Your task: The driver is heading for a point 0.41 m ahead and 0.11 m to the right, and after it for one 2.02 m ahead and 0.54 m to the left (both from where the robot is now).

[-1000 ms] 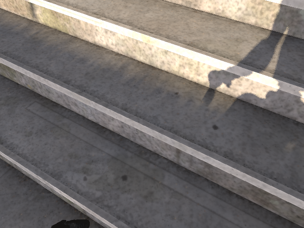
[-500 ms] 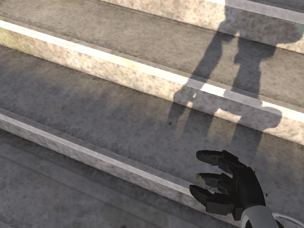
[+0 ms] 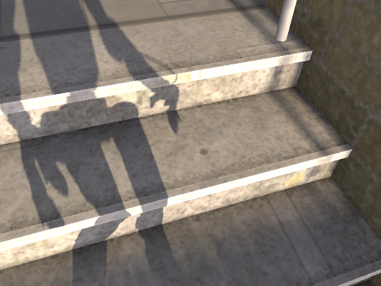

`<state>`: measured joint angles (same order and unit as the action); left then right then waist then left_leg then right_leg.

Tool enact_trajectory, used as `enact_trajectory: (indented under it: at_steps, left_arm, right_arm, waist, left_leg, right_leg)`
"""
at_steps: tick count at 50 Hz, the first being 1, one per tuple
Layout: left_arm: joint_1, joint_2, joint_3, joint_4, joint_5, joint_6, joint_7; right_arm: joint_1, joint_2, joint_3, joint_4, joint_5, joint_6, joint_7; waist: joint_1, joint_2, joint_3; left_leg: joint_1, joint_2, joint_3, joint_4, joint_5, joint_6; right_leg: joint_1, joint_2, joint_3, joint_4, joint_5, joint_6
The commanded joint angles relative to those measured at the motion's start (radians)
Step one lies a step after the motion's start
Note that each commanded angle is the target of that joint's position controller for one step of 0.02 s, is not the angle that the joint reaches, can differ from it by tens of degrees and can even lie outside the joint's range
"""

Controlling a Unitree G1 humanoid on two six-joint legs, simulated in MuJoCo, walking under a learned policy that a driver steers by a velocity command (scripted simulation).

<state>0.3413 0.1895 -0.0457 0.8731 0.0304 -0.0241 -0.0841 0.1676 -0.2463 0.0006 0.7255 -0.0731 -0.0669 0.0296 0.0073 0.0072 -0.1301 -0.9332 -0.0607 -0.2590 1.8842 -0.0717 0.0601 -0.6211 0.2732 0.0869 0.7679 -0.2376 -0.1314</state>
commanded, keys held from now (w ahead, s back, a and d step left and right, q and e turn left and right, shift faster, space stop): e+shift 0.06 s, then shift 0.12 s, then w+shift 0.38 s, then w+e+shift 0.24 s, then w+q+shift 0.20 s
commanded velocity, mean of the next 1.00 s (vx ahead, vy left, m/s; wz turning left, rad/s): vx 0.63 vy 0.00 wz -0.40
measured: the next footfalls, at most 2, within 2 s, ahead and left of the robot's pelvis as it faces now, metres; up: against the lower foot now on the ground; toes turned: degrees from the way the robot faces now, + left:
left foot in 0.36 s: +0.24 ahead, +0.23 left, +0.17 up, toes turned -14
right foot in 0.92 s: +0.43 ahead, -0.11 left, +0.17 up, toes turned -33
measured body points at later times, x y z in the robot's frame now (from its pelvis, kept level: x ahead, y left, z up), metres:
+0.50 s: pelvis +0.17 +0.12 +0.07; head +0.18 +0.10 +0.52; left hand +0.28 +0.37 -0.05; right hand +0.33 -0.12 +0.00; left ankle +0.20 +0.23 -0.53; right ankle +0.06 -0.01 -0.60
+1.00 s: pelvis +0.35 -0.02 +0.17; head +0.36 -0.03 +0.62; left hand +0.66 +0.07 +0.11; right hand +0.27 -0.26 +0.04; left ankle +0.28 +0.21 -0.41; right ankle +0.39 -0.09 -0.52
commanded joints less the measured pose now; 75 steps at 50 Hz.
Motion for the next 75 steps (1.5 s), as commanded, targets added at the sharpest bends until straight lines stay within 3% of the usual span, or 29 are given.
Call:
enact_trajectory:
  at_steps: [1, 5, 10, 17, 19, 20, 21, 22, 23, 24, 25, 27, 31, 34, 37, 42, 44, 45, 46, 47, 48, 51, 53, 58, 64, 69, 72, 74, 75]
  left_arm:
    - [-0.179, 0.072, 0.034, -0.086, 0.002, -0.096, -0.006]
    - [0.077, 0.098, 0.055, -0.076, 0.053, -0.111, 0.041]
    - [0.202, 0.07, 0.035, -0.142, 0.011, -0.125, 0.052]
    - [0.172, 0.171, 0.048, -0.149, -0.045, -0.097, 0.049]
    - [0.098, 0.208, 0.068, -0.151, -0.067, -0.075, 0.033]
    - [0.086, 0.164, 0.125, -0.115, -0.065, -0.047, 0.134]
    - [0.062, 0.188, 0.139, -0.102, -0.058, -0.041, 0.17]
    - [0.023, 0.167, 0.14, -0.109, -0.084, -0.031, 0.148]
    - [-0.141, 0.19, 0.143, -0.168, -0.077, -0.042, 0.114]
    - [-0.318, 0.097, 0.129, -0.234, -0.004, -0.065, 0.098]
    - [-0.331, 0.012, 0.106, -0.271, 0.018, -0.081, 0.081]
    - [-0.275, -0.008, 0.096, -0.28, 0.024, -0.061, 0.056]
    - [-0.227, -0.001, 0.092, -0.305, 0.013, -0.004, 0.082]
    - [-0.261, 0.132, 0.135, -0.342, 0.026, 0.016, 0.101]
    - [-0.455, 0.102, 0.135, -0.417, 0.016, 0.012, 0.106]
    - [-0.718, 0.107, 0.114, -0.552, 0.012, -0.011, 0.081]
    - [-0.425, 0.12, 0.107, -0.453, -0.023, -0.017, 0.014]
    - [0.001, 0.104, 0.137, -0.319, -0.054, -0.004, 0.004]
    - [0.115, 0.156, 0.171, -0.239, -0.045, 0.001, 0.001]
    - [0.143, 0.209, 0.167, -0.275, 0.01, -0.021, 0.037]
    - [0.118, 0.225, 0.177, -0.283, 0.025, -0.029, 0.065]
    - [-0.12, 0.126, 0.129, -0.303, 0.001, -0.105, 0.103]
    - [-0.117, 0.097, 0.113, -0.27, -0.01, -0.137, 0.1]
    - [0.02, 0.089, 0.12, -0.121, 0.01, -0.163, 0.072]
    - [0.233, 0.0, 0.061, 0.046, 0.034, -0.154, 0.068]
    - [0.361, 0.033, 0.048, 0.138, 0.052, -0.125, 0.109]
    - [0.181, 0.19, 0.051, -0.006, -0.098, -0.083, 0.214]
    - [0.126, 0.357, 0.111, -0.104, -0.101, -0.054, 0.229]
    - [-0.013, 0.366, 0.132, -0.192, -0.093, -0.05, 0.182]
  right_arm:
    - [0.062, -0.106, -0.024, -0.078, 0.022, 0.018, -0.053]
    - [-0.075, -0.036, -0.004, -0.144, 0.045, 0.01, -0.046]
    - [-0.16, -0.055, -0.008, -0.189, 0.025, 0.015, -0.075]
    - [-0.362, 0.006, 0.028, -0.257, -0.008, 0.011, -0.016]
    - [-0.434, 0.019, 0.032, -0.299, 0.009, 0.046, 0.014]
    - [-0.309, 0.092, 0.042, -0.344, 0.039, 0.073, -0.029]
    - [-0.156, 0.007, 0.01, -0.286, 0.072, 0.075, -0.056]
    - [0.043, -0.072, -0.03, -0.221, 0.053, 0.05, -0.074]
    - [0.399, -0.154, -0.076, -0.104, 0.046, 0.061, -0.093]
    - [0.355, -0.168, -0.077, -0.063, 0.057, 0.043, -0.106]
    - [0.195, -0.092, -0.062, -0.103, 0.028, 0.028, -0.105]
    - [0.06, 0.004, -0.048, -0.081, 0.019, 0.013, -0.102]
    - [0.014, 0.104, -0.031, -0.008, -0.014, -0.061, -0.05]
    - [0.009, 0.024, -0.065, -0.007, -0.009, -0.116, -0.04]
    - [0.148, -0.028, -0.083, 0.018, -0.011, -0.144, -0.054]
    - [0.297, -0.075, -0.096, 0.063, -0.043, -0.138, -0.084]
    - [0.187, -0.102, -0.1, 0.028, 0.002, -0.08, -0.095]
    - [0.114, -0.159, -0.108, 0.028, 0.034, -0.051, -0.086]
    - [0.087, -0.076, -0.095, 0.013, 0.044, -0.031, -0.078]
    - [0.101, -0.027, -0.066, -0.097, 0.086, -0.045, -0.051]
    - [-0.017, -0.048, -0.07, -0.128, 0.079, -0.046, -0.046]
    - [0.058, -0.019, -0.061, -0.122, 0.058, 0.004, -0.034]
    - [0.149, -0.029, -0.068, -0.069, 0.061, 0.033, -0.017]
    - [0.054, 0.02, -0.063, -0.034, 0.062, 0.038, -0.025]
    - [-0.167, 0.082, -0.026, -0.103, 0.051, 0.076, -0.061]
    - [-0.548, 0.079, 0.019, -0.316, 0.062, 0.091, -0.039]
    - [-0.261, -0.025, 0.025, -0.203, 0.111, 0.115, -0.019]
    - [0.091, -0.067, -0.024, -0.122, 0.076, 0.138, -0.031]
    - [0.23, -0.098, -0.048, -0.093, 0.086, 0.106, -0.023]
  waist:
    - [-0.119, 0.031, 0.014]
    - [-0.003, -0.085, 0.025]
    - [0.07, -0.091, 0.051]
    - [0.138, -0.107, 0.079]
    - [0.103, -0.135, 0.079]
    - [0.046, -0.146, 0.168]
    - [-0.029, -0.145, 0.097]
    - [-0.134, 0.088, -0.05]
    - [-0.332, 0.356, -0.216]
    - [-0.288, 0.406, -0.047]
    - [-0.19, 0.172, 0.0]
    - [-0.047, -0.037, 0.068]
    - [0.065, 0.095, 0.124]
    - [0.083, 0.084, 0.136]
    - [-0.029, 0.115, 0.146]
    - [-0.119, 0.172, 0.233]
    - [-0.021, -0.029, 0.11]
    - [0.169, 0.027, -0.033]
    - [0.202, -0.117, -0.061]
    - [0.18, -0.269, -0.281]
    - [0.202, -0.211, -0.24]
    - [0.043, -0.016, 0.061]
    - [-0.018, -0.003, 0.069]
    - [-0.014, 0.026, 0.143]
    - [0.0, -0.052, 0.205]
    - [-0.006, 0.011, 0.375]
    - [-0.15, 0.04, 0.096]
    - [-0.249, -0.29, -0.073]
    - [-0.353, -0.241, -0.085]
  left_leg:
    - [-0.074, 0.049, 0.111, -0.059, -0.07, -0.047]
    - [-0.182, -0.01, 0.132, 0.196, -0.246, -0.109]
    - [-0.39, 0.03, 0.101, 0.279, -0.269, -0.171]
    - [-0.27, 0.104, 0.207, -0.309, -0.412, -0.129]
    - [0.177, 0.085, 0.248, -0.669, -0.716, -0.133]
    - [0.345, 0.075, 0.229, -0.732, -0.937, -0.036]
    - [0.586, 0.075, 0.174, -0.942, -0.876, -0.008]
    - [0.967, 0.19, -0.009, -0.969, -0.731, 0.069]
    - [1.087, 0.261, -0.26, -1.145, -0.915, 0.121]
    - [0.887, 0.321, -0.461, -1.256, -0.774, 0.093]
    - [0.774, 0.335, -0.481, -1.22, -0.669, 0.12]
    - [0.585, 0.296, -0.272, -1.094, -0.544, 0.099]
    - [0.519, 0.231, 0.047, -1.102, -0.291, 0.05]
    - [0.537, 0.292, 0.042, -1.16, -0.26, 0.057]
    - [0.765, 0.406, -0.041, -1.158, -0.228, 0.07]
    - [0.882, 0.357, 0.098, -1.419, -0.153, 0.016]
    - [0.54, 0.25, 0.298, -1.357, -0.008, 0.034]
    - [0.482, 0.201, 0.294, -1.082, 0.092, 0.061]
    - [0.367, 0.079, 0.311, -0.571, -0.432, 0.034]
    - [0.121, 0.017, 0.098, -0.372, -0.362, 0.023]
    - [0.1, 0.023, 0.124, -0.31, -0.26, 0.013]
    - [0.116, 0.135, 0.096, -0.341, -0.023, -0.016]
    - [0.144, 0.16, 0.107, -0.355, -0.008, -0.007]
    - [-0.035, 0.148, 0.186, -0.131, 0.091, 0.014]
    - [-0.506, 0.05, 0.234, 0.324, -0.09, 0.102]
    - [-0.683, 0.051, 0.39, 0.252, -0.476, 0.14]
    - [0.426, -0.145, 0.652, -0.463, -0.486, 0.114]
    - [0.488, -0.215, 0.532, -0.517, -0.717, 0.197]
    - [0.609, -0.163, 0.234, -0.74, -0.663, 0.334]
  right_leg:
    - [-0.008, -0.182, 0.376, -0.412, -0.024, -0.102]
    - [0.098, -0.205, 0.47, -0.346, 0.087, -0.106]
    - [0.397, -0.31, 0.618, -0.256, 0.057, -0.151]
    - [0.318, -0.295, 0.661, -0.305, -0.335, -0.13]
    - [-0.011, -0.369, 0.682, -0.474, -0.368, -0.124]
    - [0.115, -0.327, 0.552, -0.541, -0.054, -0.116]
    - [0.132, -0.294, 0.498, -0.343, 0.168, -0.053]
    - [-0.09, -0.194, 0.211, -0.08, 0.455, 0.056]
    - [-0.183, -0.135, 0.015, 0.248, 0.137, 0.124]
    - [-0.307, -0.134, 0.138, 0.65, -0.138, 0.12]
    - [-0.359, -0.138, 0.168, 0.852, -0.084, 0.112]
    - [-0.315, -0.213, 0.142, 0.842, 0.014, 0.089]
    - [-0.282, -0.138, -0.021, 0.992, -0.036, 0.109]
    - [-0.242, -0.17, -0.054, 0.891, -0.012, 0.111]
    - [-0.518, -0.194, 0.038, 1.011, -0.134, 0.085]
    - [-0.493, -0.236, -0.109, 0.551, -0.306, 0.128]
    - [0.315, -0.229, -0.291, -0.041, -0.035, 0.16]
    - [0.672, -0.229, -0.269, -0.142, -0.022, 0.117]
    - [0.791, -0.329, -0.112, -0.135, 0.078, 0.039]
    - [0.986, -0.538, 0.344, -0.146, 0.005, -0.018]
    - [0.847, -0.574, 0.533, -0.36, -0.294, -0.021]
    - [0.477, -0.561, 0.425, -0.506, -0.211, 0.126]
    - [0.43, -0.528, 0.274, -0.565, -0.236, 0.154]
    - [0.464, -0.479, -0.086, -0.568, 0.205, 0.191]
    - [0.64, -0.489, -0.202, -0.437, 0.482, 0.207]
    - [0.761, -0.535, -0.287, -0.669, 0.63, 0.166]
    - [0.304, -0.462, -0.405, -0.456, 1.833, 0.164]
    - [0.511, -0.603, -0.283, 0.094, 2.396, 0.138]
    - [0.312, -0.516, -0.276, 0.567, 1.982, 0.115]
